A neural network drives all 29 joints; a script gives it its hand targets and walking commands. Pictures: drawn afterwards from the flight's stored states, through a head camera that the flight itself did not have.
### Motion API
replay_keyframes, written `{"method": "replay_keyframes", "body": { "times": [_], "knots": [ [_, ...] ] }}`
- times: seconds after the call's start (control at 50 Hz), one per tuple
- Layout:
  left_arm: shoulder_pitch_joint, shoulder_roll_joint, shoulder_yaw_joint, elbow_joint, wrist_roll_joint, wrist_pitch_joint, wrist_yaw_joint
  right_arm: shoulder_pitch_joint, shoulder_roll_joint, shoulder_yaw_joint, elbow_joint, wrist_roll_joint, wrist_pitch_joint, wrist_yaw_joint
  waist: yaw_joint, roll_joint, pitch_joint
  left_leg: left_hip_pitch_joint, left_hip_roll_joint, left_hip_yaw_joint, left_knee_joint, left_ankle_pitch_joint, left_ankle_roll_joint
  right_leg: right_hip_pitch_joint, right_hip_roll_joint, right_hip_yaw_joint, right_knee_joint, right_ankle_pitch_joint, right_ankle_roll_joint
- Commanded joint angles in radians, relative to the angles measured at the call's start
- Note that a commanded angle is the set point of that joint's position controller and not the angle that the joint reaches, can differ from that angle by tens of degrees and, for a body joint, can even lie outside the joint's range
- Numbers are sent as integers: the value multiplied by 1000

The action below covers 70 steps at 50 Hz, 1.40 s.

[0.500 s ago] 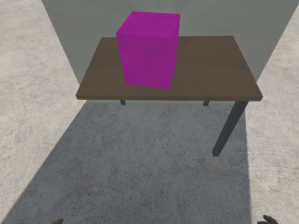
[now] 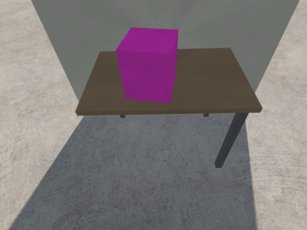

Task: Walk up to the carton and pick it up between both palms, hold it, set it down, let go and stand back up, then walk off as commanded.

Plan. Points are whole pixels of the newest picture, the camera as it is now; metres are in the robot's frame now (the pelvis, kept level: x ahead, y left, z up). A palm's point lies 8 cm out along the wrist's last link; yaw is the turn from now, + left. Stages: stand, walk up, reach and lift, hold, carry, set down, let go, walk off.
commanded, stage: stand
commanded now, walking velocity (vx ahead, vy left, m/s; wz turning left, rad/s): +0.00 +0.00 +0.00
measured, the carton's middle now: (150, 66) +0.81 +0.02 -0.01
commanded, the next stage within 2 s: none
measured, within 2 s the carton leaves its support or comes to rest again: neither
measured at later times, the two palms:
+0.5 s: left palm out of the picture +0.05 +0.31 -0.13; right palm out of the picture +0.08 -0.29 -0.11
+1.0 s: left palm out of the picture +0.06 +0.31 -0.12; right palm out of the picture +0.08 -0.28 -0.12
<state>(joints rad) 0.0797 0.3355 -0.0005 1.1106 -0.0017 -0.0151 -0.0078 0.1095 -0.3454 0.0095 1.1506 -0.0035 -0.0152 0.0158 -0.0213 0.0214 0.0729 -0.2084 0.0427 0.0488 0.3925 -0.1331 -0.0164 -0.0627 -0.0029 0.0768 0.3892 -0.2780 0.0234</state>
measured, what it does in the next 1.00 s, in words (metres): stands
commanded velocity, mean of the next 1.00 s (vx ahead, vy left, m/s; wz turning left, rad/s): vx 0.00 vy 0.00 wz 0.00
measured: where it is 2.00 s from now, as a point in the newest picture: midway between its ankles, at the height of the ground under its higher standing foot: outside the picture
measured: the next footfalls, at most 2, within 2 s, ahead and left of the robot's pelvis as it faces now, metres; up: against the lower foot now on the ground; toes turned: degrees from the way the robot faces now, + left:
none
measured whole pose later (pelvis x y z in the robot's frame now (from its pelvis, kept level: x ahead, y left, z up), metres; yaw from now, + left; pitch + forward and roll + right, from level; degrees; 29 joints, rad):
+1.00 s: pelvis +0.00 +0.02 +0.00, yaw +1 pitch -2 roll +0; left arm 0.12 0.35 0.01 1.13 0.01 -0.01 -0.01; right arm 0.08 -0.35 0.00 1.16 -0.01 -0.01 0.01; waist -0.01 0.00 0.07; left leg -0.21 0.02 0.04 0.37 -0.13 0.01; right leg -0.04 -0.03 0.06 0.33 -0.25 0.04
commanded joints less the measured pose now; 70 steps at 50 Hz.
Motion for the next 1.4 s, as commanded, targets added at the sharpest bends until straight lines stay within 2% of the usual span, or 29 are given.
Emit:
{"method": "replay_keyframes", "body": {
  "times": [0.0, 0.02, 0.06, 0.1, 0.2, 0.22, 0.24, 0.38, 0.4, 0.46, 0.48, 0.5, 0.52, 0.56, 0.6, 0.66, 0.72, 0.82, 0.84, 0.86, 0.92, 1.0, 1.06, 1.12, 1.14, 1.2, 1.3, 1.32, 1.38],
  "knots": [
    [-13, 227, 40, -38, -2, -17, 11, -66, -220, -39, -46, -3, -26, -19, 21, -6, -98, 142, 106, -92, -50, 148, 35, -91, -106, 51, -103, 208, -35],
    [-29, 239, 38, -41, 0, -15, 16, -71, -206, -41, -47, 2, -25, -16, 18, -53, -99, 147, 113, -106, -59, 158, 35, -98, -99, 40, -82, 205, -40],
    [-8, 228, 40, -32, 4, -9, 16, -63, -220, -40, -41, -3, -28, -16, 18, 23, -99, 151, 109, -102, -57, 120, 38, -93, -101, 50, -105, 178, -37],
    [-26, 227, 37, -40, 4, -9, 16, -57, -225, -44, -41, 6, -26, -19, 11, -19, -82, 145, 106, -101, -65, 129, 30, -113, -102, 49, -98, 213, -46],
    [-18, 237, 36, -30, 9, -10, 17, -102, -217, -44, -54, -4, -24, -15, 15, 18, -103, 172, 116, -105, -67, 129, 39, -114, -97, 39, -121, 168, -28],
    [-17, 255, 43, -39, 9, -13, 15, -69, -222, -44, -44, 4, -24, -17, 15, -28, -90, 153, 105, -104, -68, 114, 32, -97, -100, 39, -120, 190, -32],
    [-1, 226, 38, -32, 9, -13, 13, -71, -234, -44, -37, 6, -25, -16, 9, 28, -106, 178, 108, -95, -56, 136, 34, -109, -106, 52, -117, 209, -36],
    [3, 219, 33, -22, 10, -9, 14, -105, -230, -43, -56, 0, -24, -15, 15, -20, -107, 160, 103, -111, -71, 105, 37, -96, -102, 28, -120, 186, -33],
    [13, 224, 35, -20, 5, -8, 14, -80, -219, -38, -46, 3, -22, -15, 14, 17, -114, 159, 101, -105, -65, 87, 38, -92, -108, 40, -115, 191, -32],
    [-1, 245, 42, -18, 6, -12, 16, -85, -206, -34, -54, 1, -18, -13, 12, -26, -92, 139, 105, -120, -79, 62, 44, -111, -108, 34, -119, 115, -41],
    [10, 229, 38, -20, 14, -6, 13, -109, -231, -43, -58, -4, -15, -14, 20, 9, -89, 145, 94, -93, -71, 18, 34, -124, -106, 41, -143, 120, -38],
    [10, 236, 37, -20, 12, -6, 18, -75, -212, -38, -52, 1, -11, -16, -1, 9, -49, 125, 99, -114, -80, 24, 39, -137, -109, 40, -138, 114, -34],
    [13, 226, 39, -28, 12, -10, 15, -83, -229, -44, -54, 2, -18, -19, 19, -7, -85, 152, 101, -112, -76, 42, 44, -127, -108, 40, -132, 114, -36],
    [13, 229, 36, -27, 13, -14, 15, -78, -245, -44, -57, -5, -17, -20, 16, -43, -102, 166, 98, -114, -76, 45, 43, -116, -103, 18, -139, 131, -28],
    [15, 222, 38, -34, 16, -13, 16, -103, -233, -45, -63, 0, -16, -19, 17, -6, -79, 146, 101, -117, -69, 58, 46, -123, -104, 28, -137, 146, -29],
    [-2, 240, 40, -31, 13, -16, 16, -69, -217, -38, -46, 1, -13, -20, 4, -24, -77, 156, 101, -112, -58, 100, 43, -124, -109, 34, -141, 125, -34],
    [23, 241, 46, -32, 15, -8, 15, -72, -228, -43, -60, 0, -15, -21, -2, -12, -84, 123, 101, -125, -79, 11, 44, -106, -106, 21, -137, 124, -36],
    [49, 218, 41, -29, 9, -14, 11, -73, -225, -44, -48, -2, -16, -16, 23, 16, -62, 118, 98, -129, -87, 29, 46, -117, -113, 30, -136, 104, -36],
    [14, 253, 45, -35, 12, -13, 12, -84, -217, -41, -52, 0, -13, -15, 17, -34, -56, 126, 102, -129, -82, 56, 46, -125, -108, 17, -129, 94, -38],
    [22, 237, 45, -32, 12, -10, 16, -90, -235, -46, -58, -1, -14, -17, 14, -36, -81, 134, 100, -128, -87, 34, 46, -116, -110, 21, -139, 114, -40],
    [30, 226, 42, -41, 10, -8, 14, -82, -236, -48, -54, -5, -16, -20, 15, 8, -66, 114, 90, -121, -86, 39, 44, -108, -111, 28, -141, 120, -41],
    [18, 239, 45, -38, 7, -16, 12, -72, -228, -50, -53, 1, -21, -18, 19, -19, -115, 171, 101, -117, -55, 174, 44, -111, -114, 24, -123, 168, -38],
    [18, 238, 45, -40, 13, -17, 17, -78, -235, -51, -57, -3, -21, -13, 12, -33, -131, 165, 97, -103, -45, 175, 41, -84, -113, 17, -120, 217, -30],
    [39, 241, 48, -41, 7, -13, 19, -52, -229, -45, -43, 0, -16, -16, 18, 7, -87, 140, 89, -108, -70, 109, 43, -95, -119, 34, -132, 165, -37],
    [31, 237, 43, -39, 7, -10, 19, -55, -235, -51, -44, -1, -16, -15, 19, -29, -76, 134, 95, -112, -69, 106, 39, -107, -118, 27, -124, 161, -38],
    [35, 239, 41, -42, 7, -8, 18, -50, -223, -49, -47, 6, -19, -12, 19, -42, -87, 126, 98, -123, -62, 88, 45, -98, -116, 23, -128, 154, -38],
    [33, 214, 37, -56, 9, -9, 16, -84, -234, -46, -65, -3, -15, -16, 20, -1, -86, 123, 94, -116, -64, 62, 41, -104, -116, 27, -138, 137, -39],
    [46, 241, 43, -36, 10, -13, 16, -64, -230, -50, -50, 2, -13, -12, 29, -62, -83, 122, 106, -140, -80, 59, 50, -105, -116, 13, -120, 104, -43],
    [25, 214, 38, -52, 14, -14, 11, -78, -231, -50, -61, 0, -24, -15, 16, 21, -113, 156, 94, -108, -64, 102, 39, -108, -117, 25, -135, 148, -35]
  ]
}}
